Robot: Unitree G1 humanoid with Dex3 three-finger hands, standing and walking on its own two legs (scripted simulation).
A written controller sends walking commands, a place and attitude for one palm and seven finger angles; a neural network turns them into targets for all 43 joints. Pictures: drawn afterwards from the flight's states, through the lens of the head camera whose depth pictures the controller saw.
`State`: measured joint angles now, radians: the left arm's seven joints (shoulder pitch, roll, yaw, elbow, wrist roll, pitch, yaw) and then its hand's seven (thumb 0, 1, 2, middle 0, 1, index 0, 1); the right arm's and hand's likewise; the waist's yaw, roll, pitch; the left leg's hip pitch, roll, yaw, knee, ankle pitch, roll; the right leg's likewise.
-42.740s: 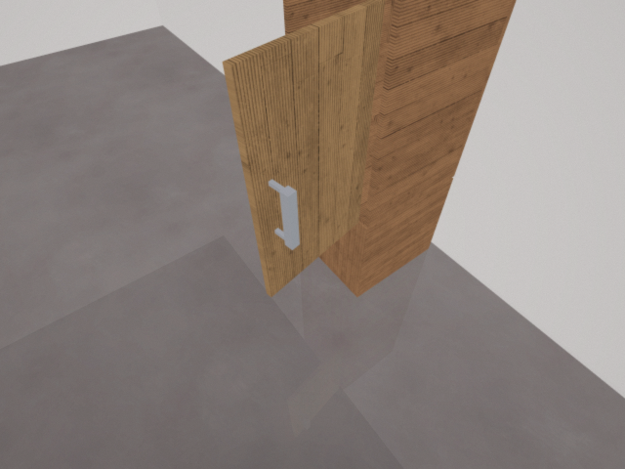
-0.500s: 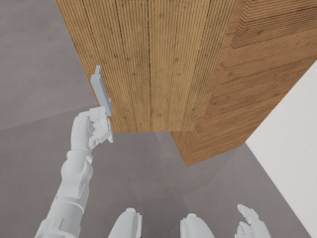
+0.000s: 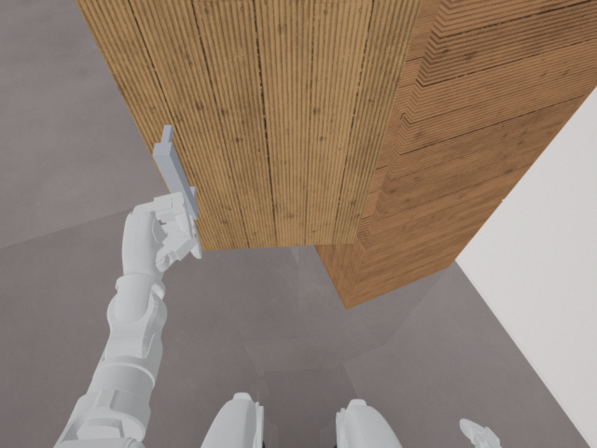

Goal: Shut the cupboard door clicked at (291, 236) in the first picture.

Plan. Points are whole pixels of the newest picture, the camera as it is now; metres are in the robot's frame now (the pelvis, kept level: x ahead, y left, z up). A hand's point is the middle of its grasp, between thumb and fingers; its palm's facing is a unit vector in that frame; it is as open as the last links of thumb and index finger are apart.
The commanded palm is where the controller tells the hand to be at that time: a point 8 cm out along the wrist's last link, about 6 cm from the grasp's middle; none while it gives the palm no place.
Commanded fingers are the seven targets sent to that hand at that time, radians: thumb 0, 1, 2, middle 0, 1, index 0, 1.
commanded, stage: bring the fist close to the handle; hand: left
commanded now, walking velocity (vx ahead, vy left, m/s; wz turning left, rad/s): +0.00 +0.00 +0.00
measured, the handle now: (179, 175) +0.49 +0.19 +0.04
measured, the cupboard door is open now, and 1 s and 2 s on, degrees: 71 56 43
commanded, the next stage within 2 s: push the door shut along its arc in 0.02 s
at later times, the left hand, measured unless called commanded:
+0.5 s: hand (194, 205) +0.43 +0.16 +0.05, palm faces -0.03 -1.00 -0.03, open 3.1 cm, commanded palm +0.42 +0.20 +0.04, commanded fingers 0.00 0.90 0.90 -1.30 -1.50 -1.30 -1.50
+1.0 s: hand (207, 173) +0.50 +0.15 +0.04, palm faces -0.15 -0.99 -0.02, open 3.2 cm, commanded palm +0.50 +0.18 +0.04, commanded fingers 0.00 0.90 0.90 -1.30 -1.50 -1.30 -1.50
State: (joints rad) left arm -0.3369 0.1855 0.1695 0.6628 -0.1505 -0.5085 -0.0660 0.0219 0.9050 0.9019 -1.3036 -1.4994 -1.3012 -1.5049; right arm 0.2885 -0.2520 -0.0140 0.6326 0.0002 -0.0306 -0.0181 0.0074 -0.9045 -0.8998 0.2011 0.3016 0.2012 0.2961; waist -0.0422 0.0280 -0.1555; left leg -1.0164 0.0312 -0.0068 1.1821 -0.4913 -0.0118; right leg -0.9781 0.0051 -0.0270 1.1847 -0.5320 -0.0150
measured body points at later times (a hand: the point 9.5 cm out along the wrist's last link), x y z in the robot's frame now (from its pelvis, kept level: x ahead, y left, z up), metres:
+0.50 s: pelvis -0.01 +0.01 -0.01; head +0.09 +0.01 +0.43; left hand +0.43 +0.21 +0.05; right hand +0.09 -0.25 -0.13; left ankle +0.04 +0.13 -0.64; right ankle +0.02 -0.11 -0.64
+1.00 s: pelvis -0.02 +0.02 -0.03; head +0.12 +0.03 +0.40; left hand +0.50 +0.20 +0.04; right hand +0.01 -0.25 -0.14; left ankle +0.04 +0.13 -0.64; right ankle +0.02 -0.11 -0.64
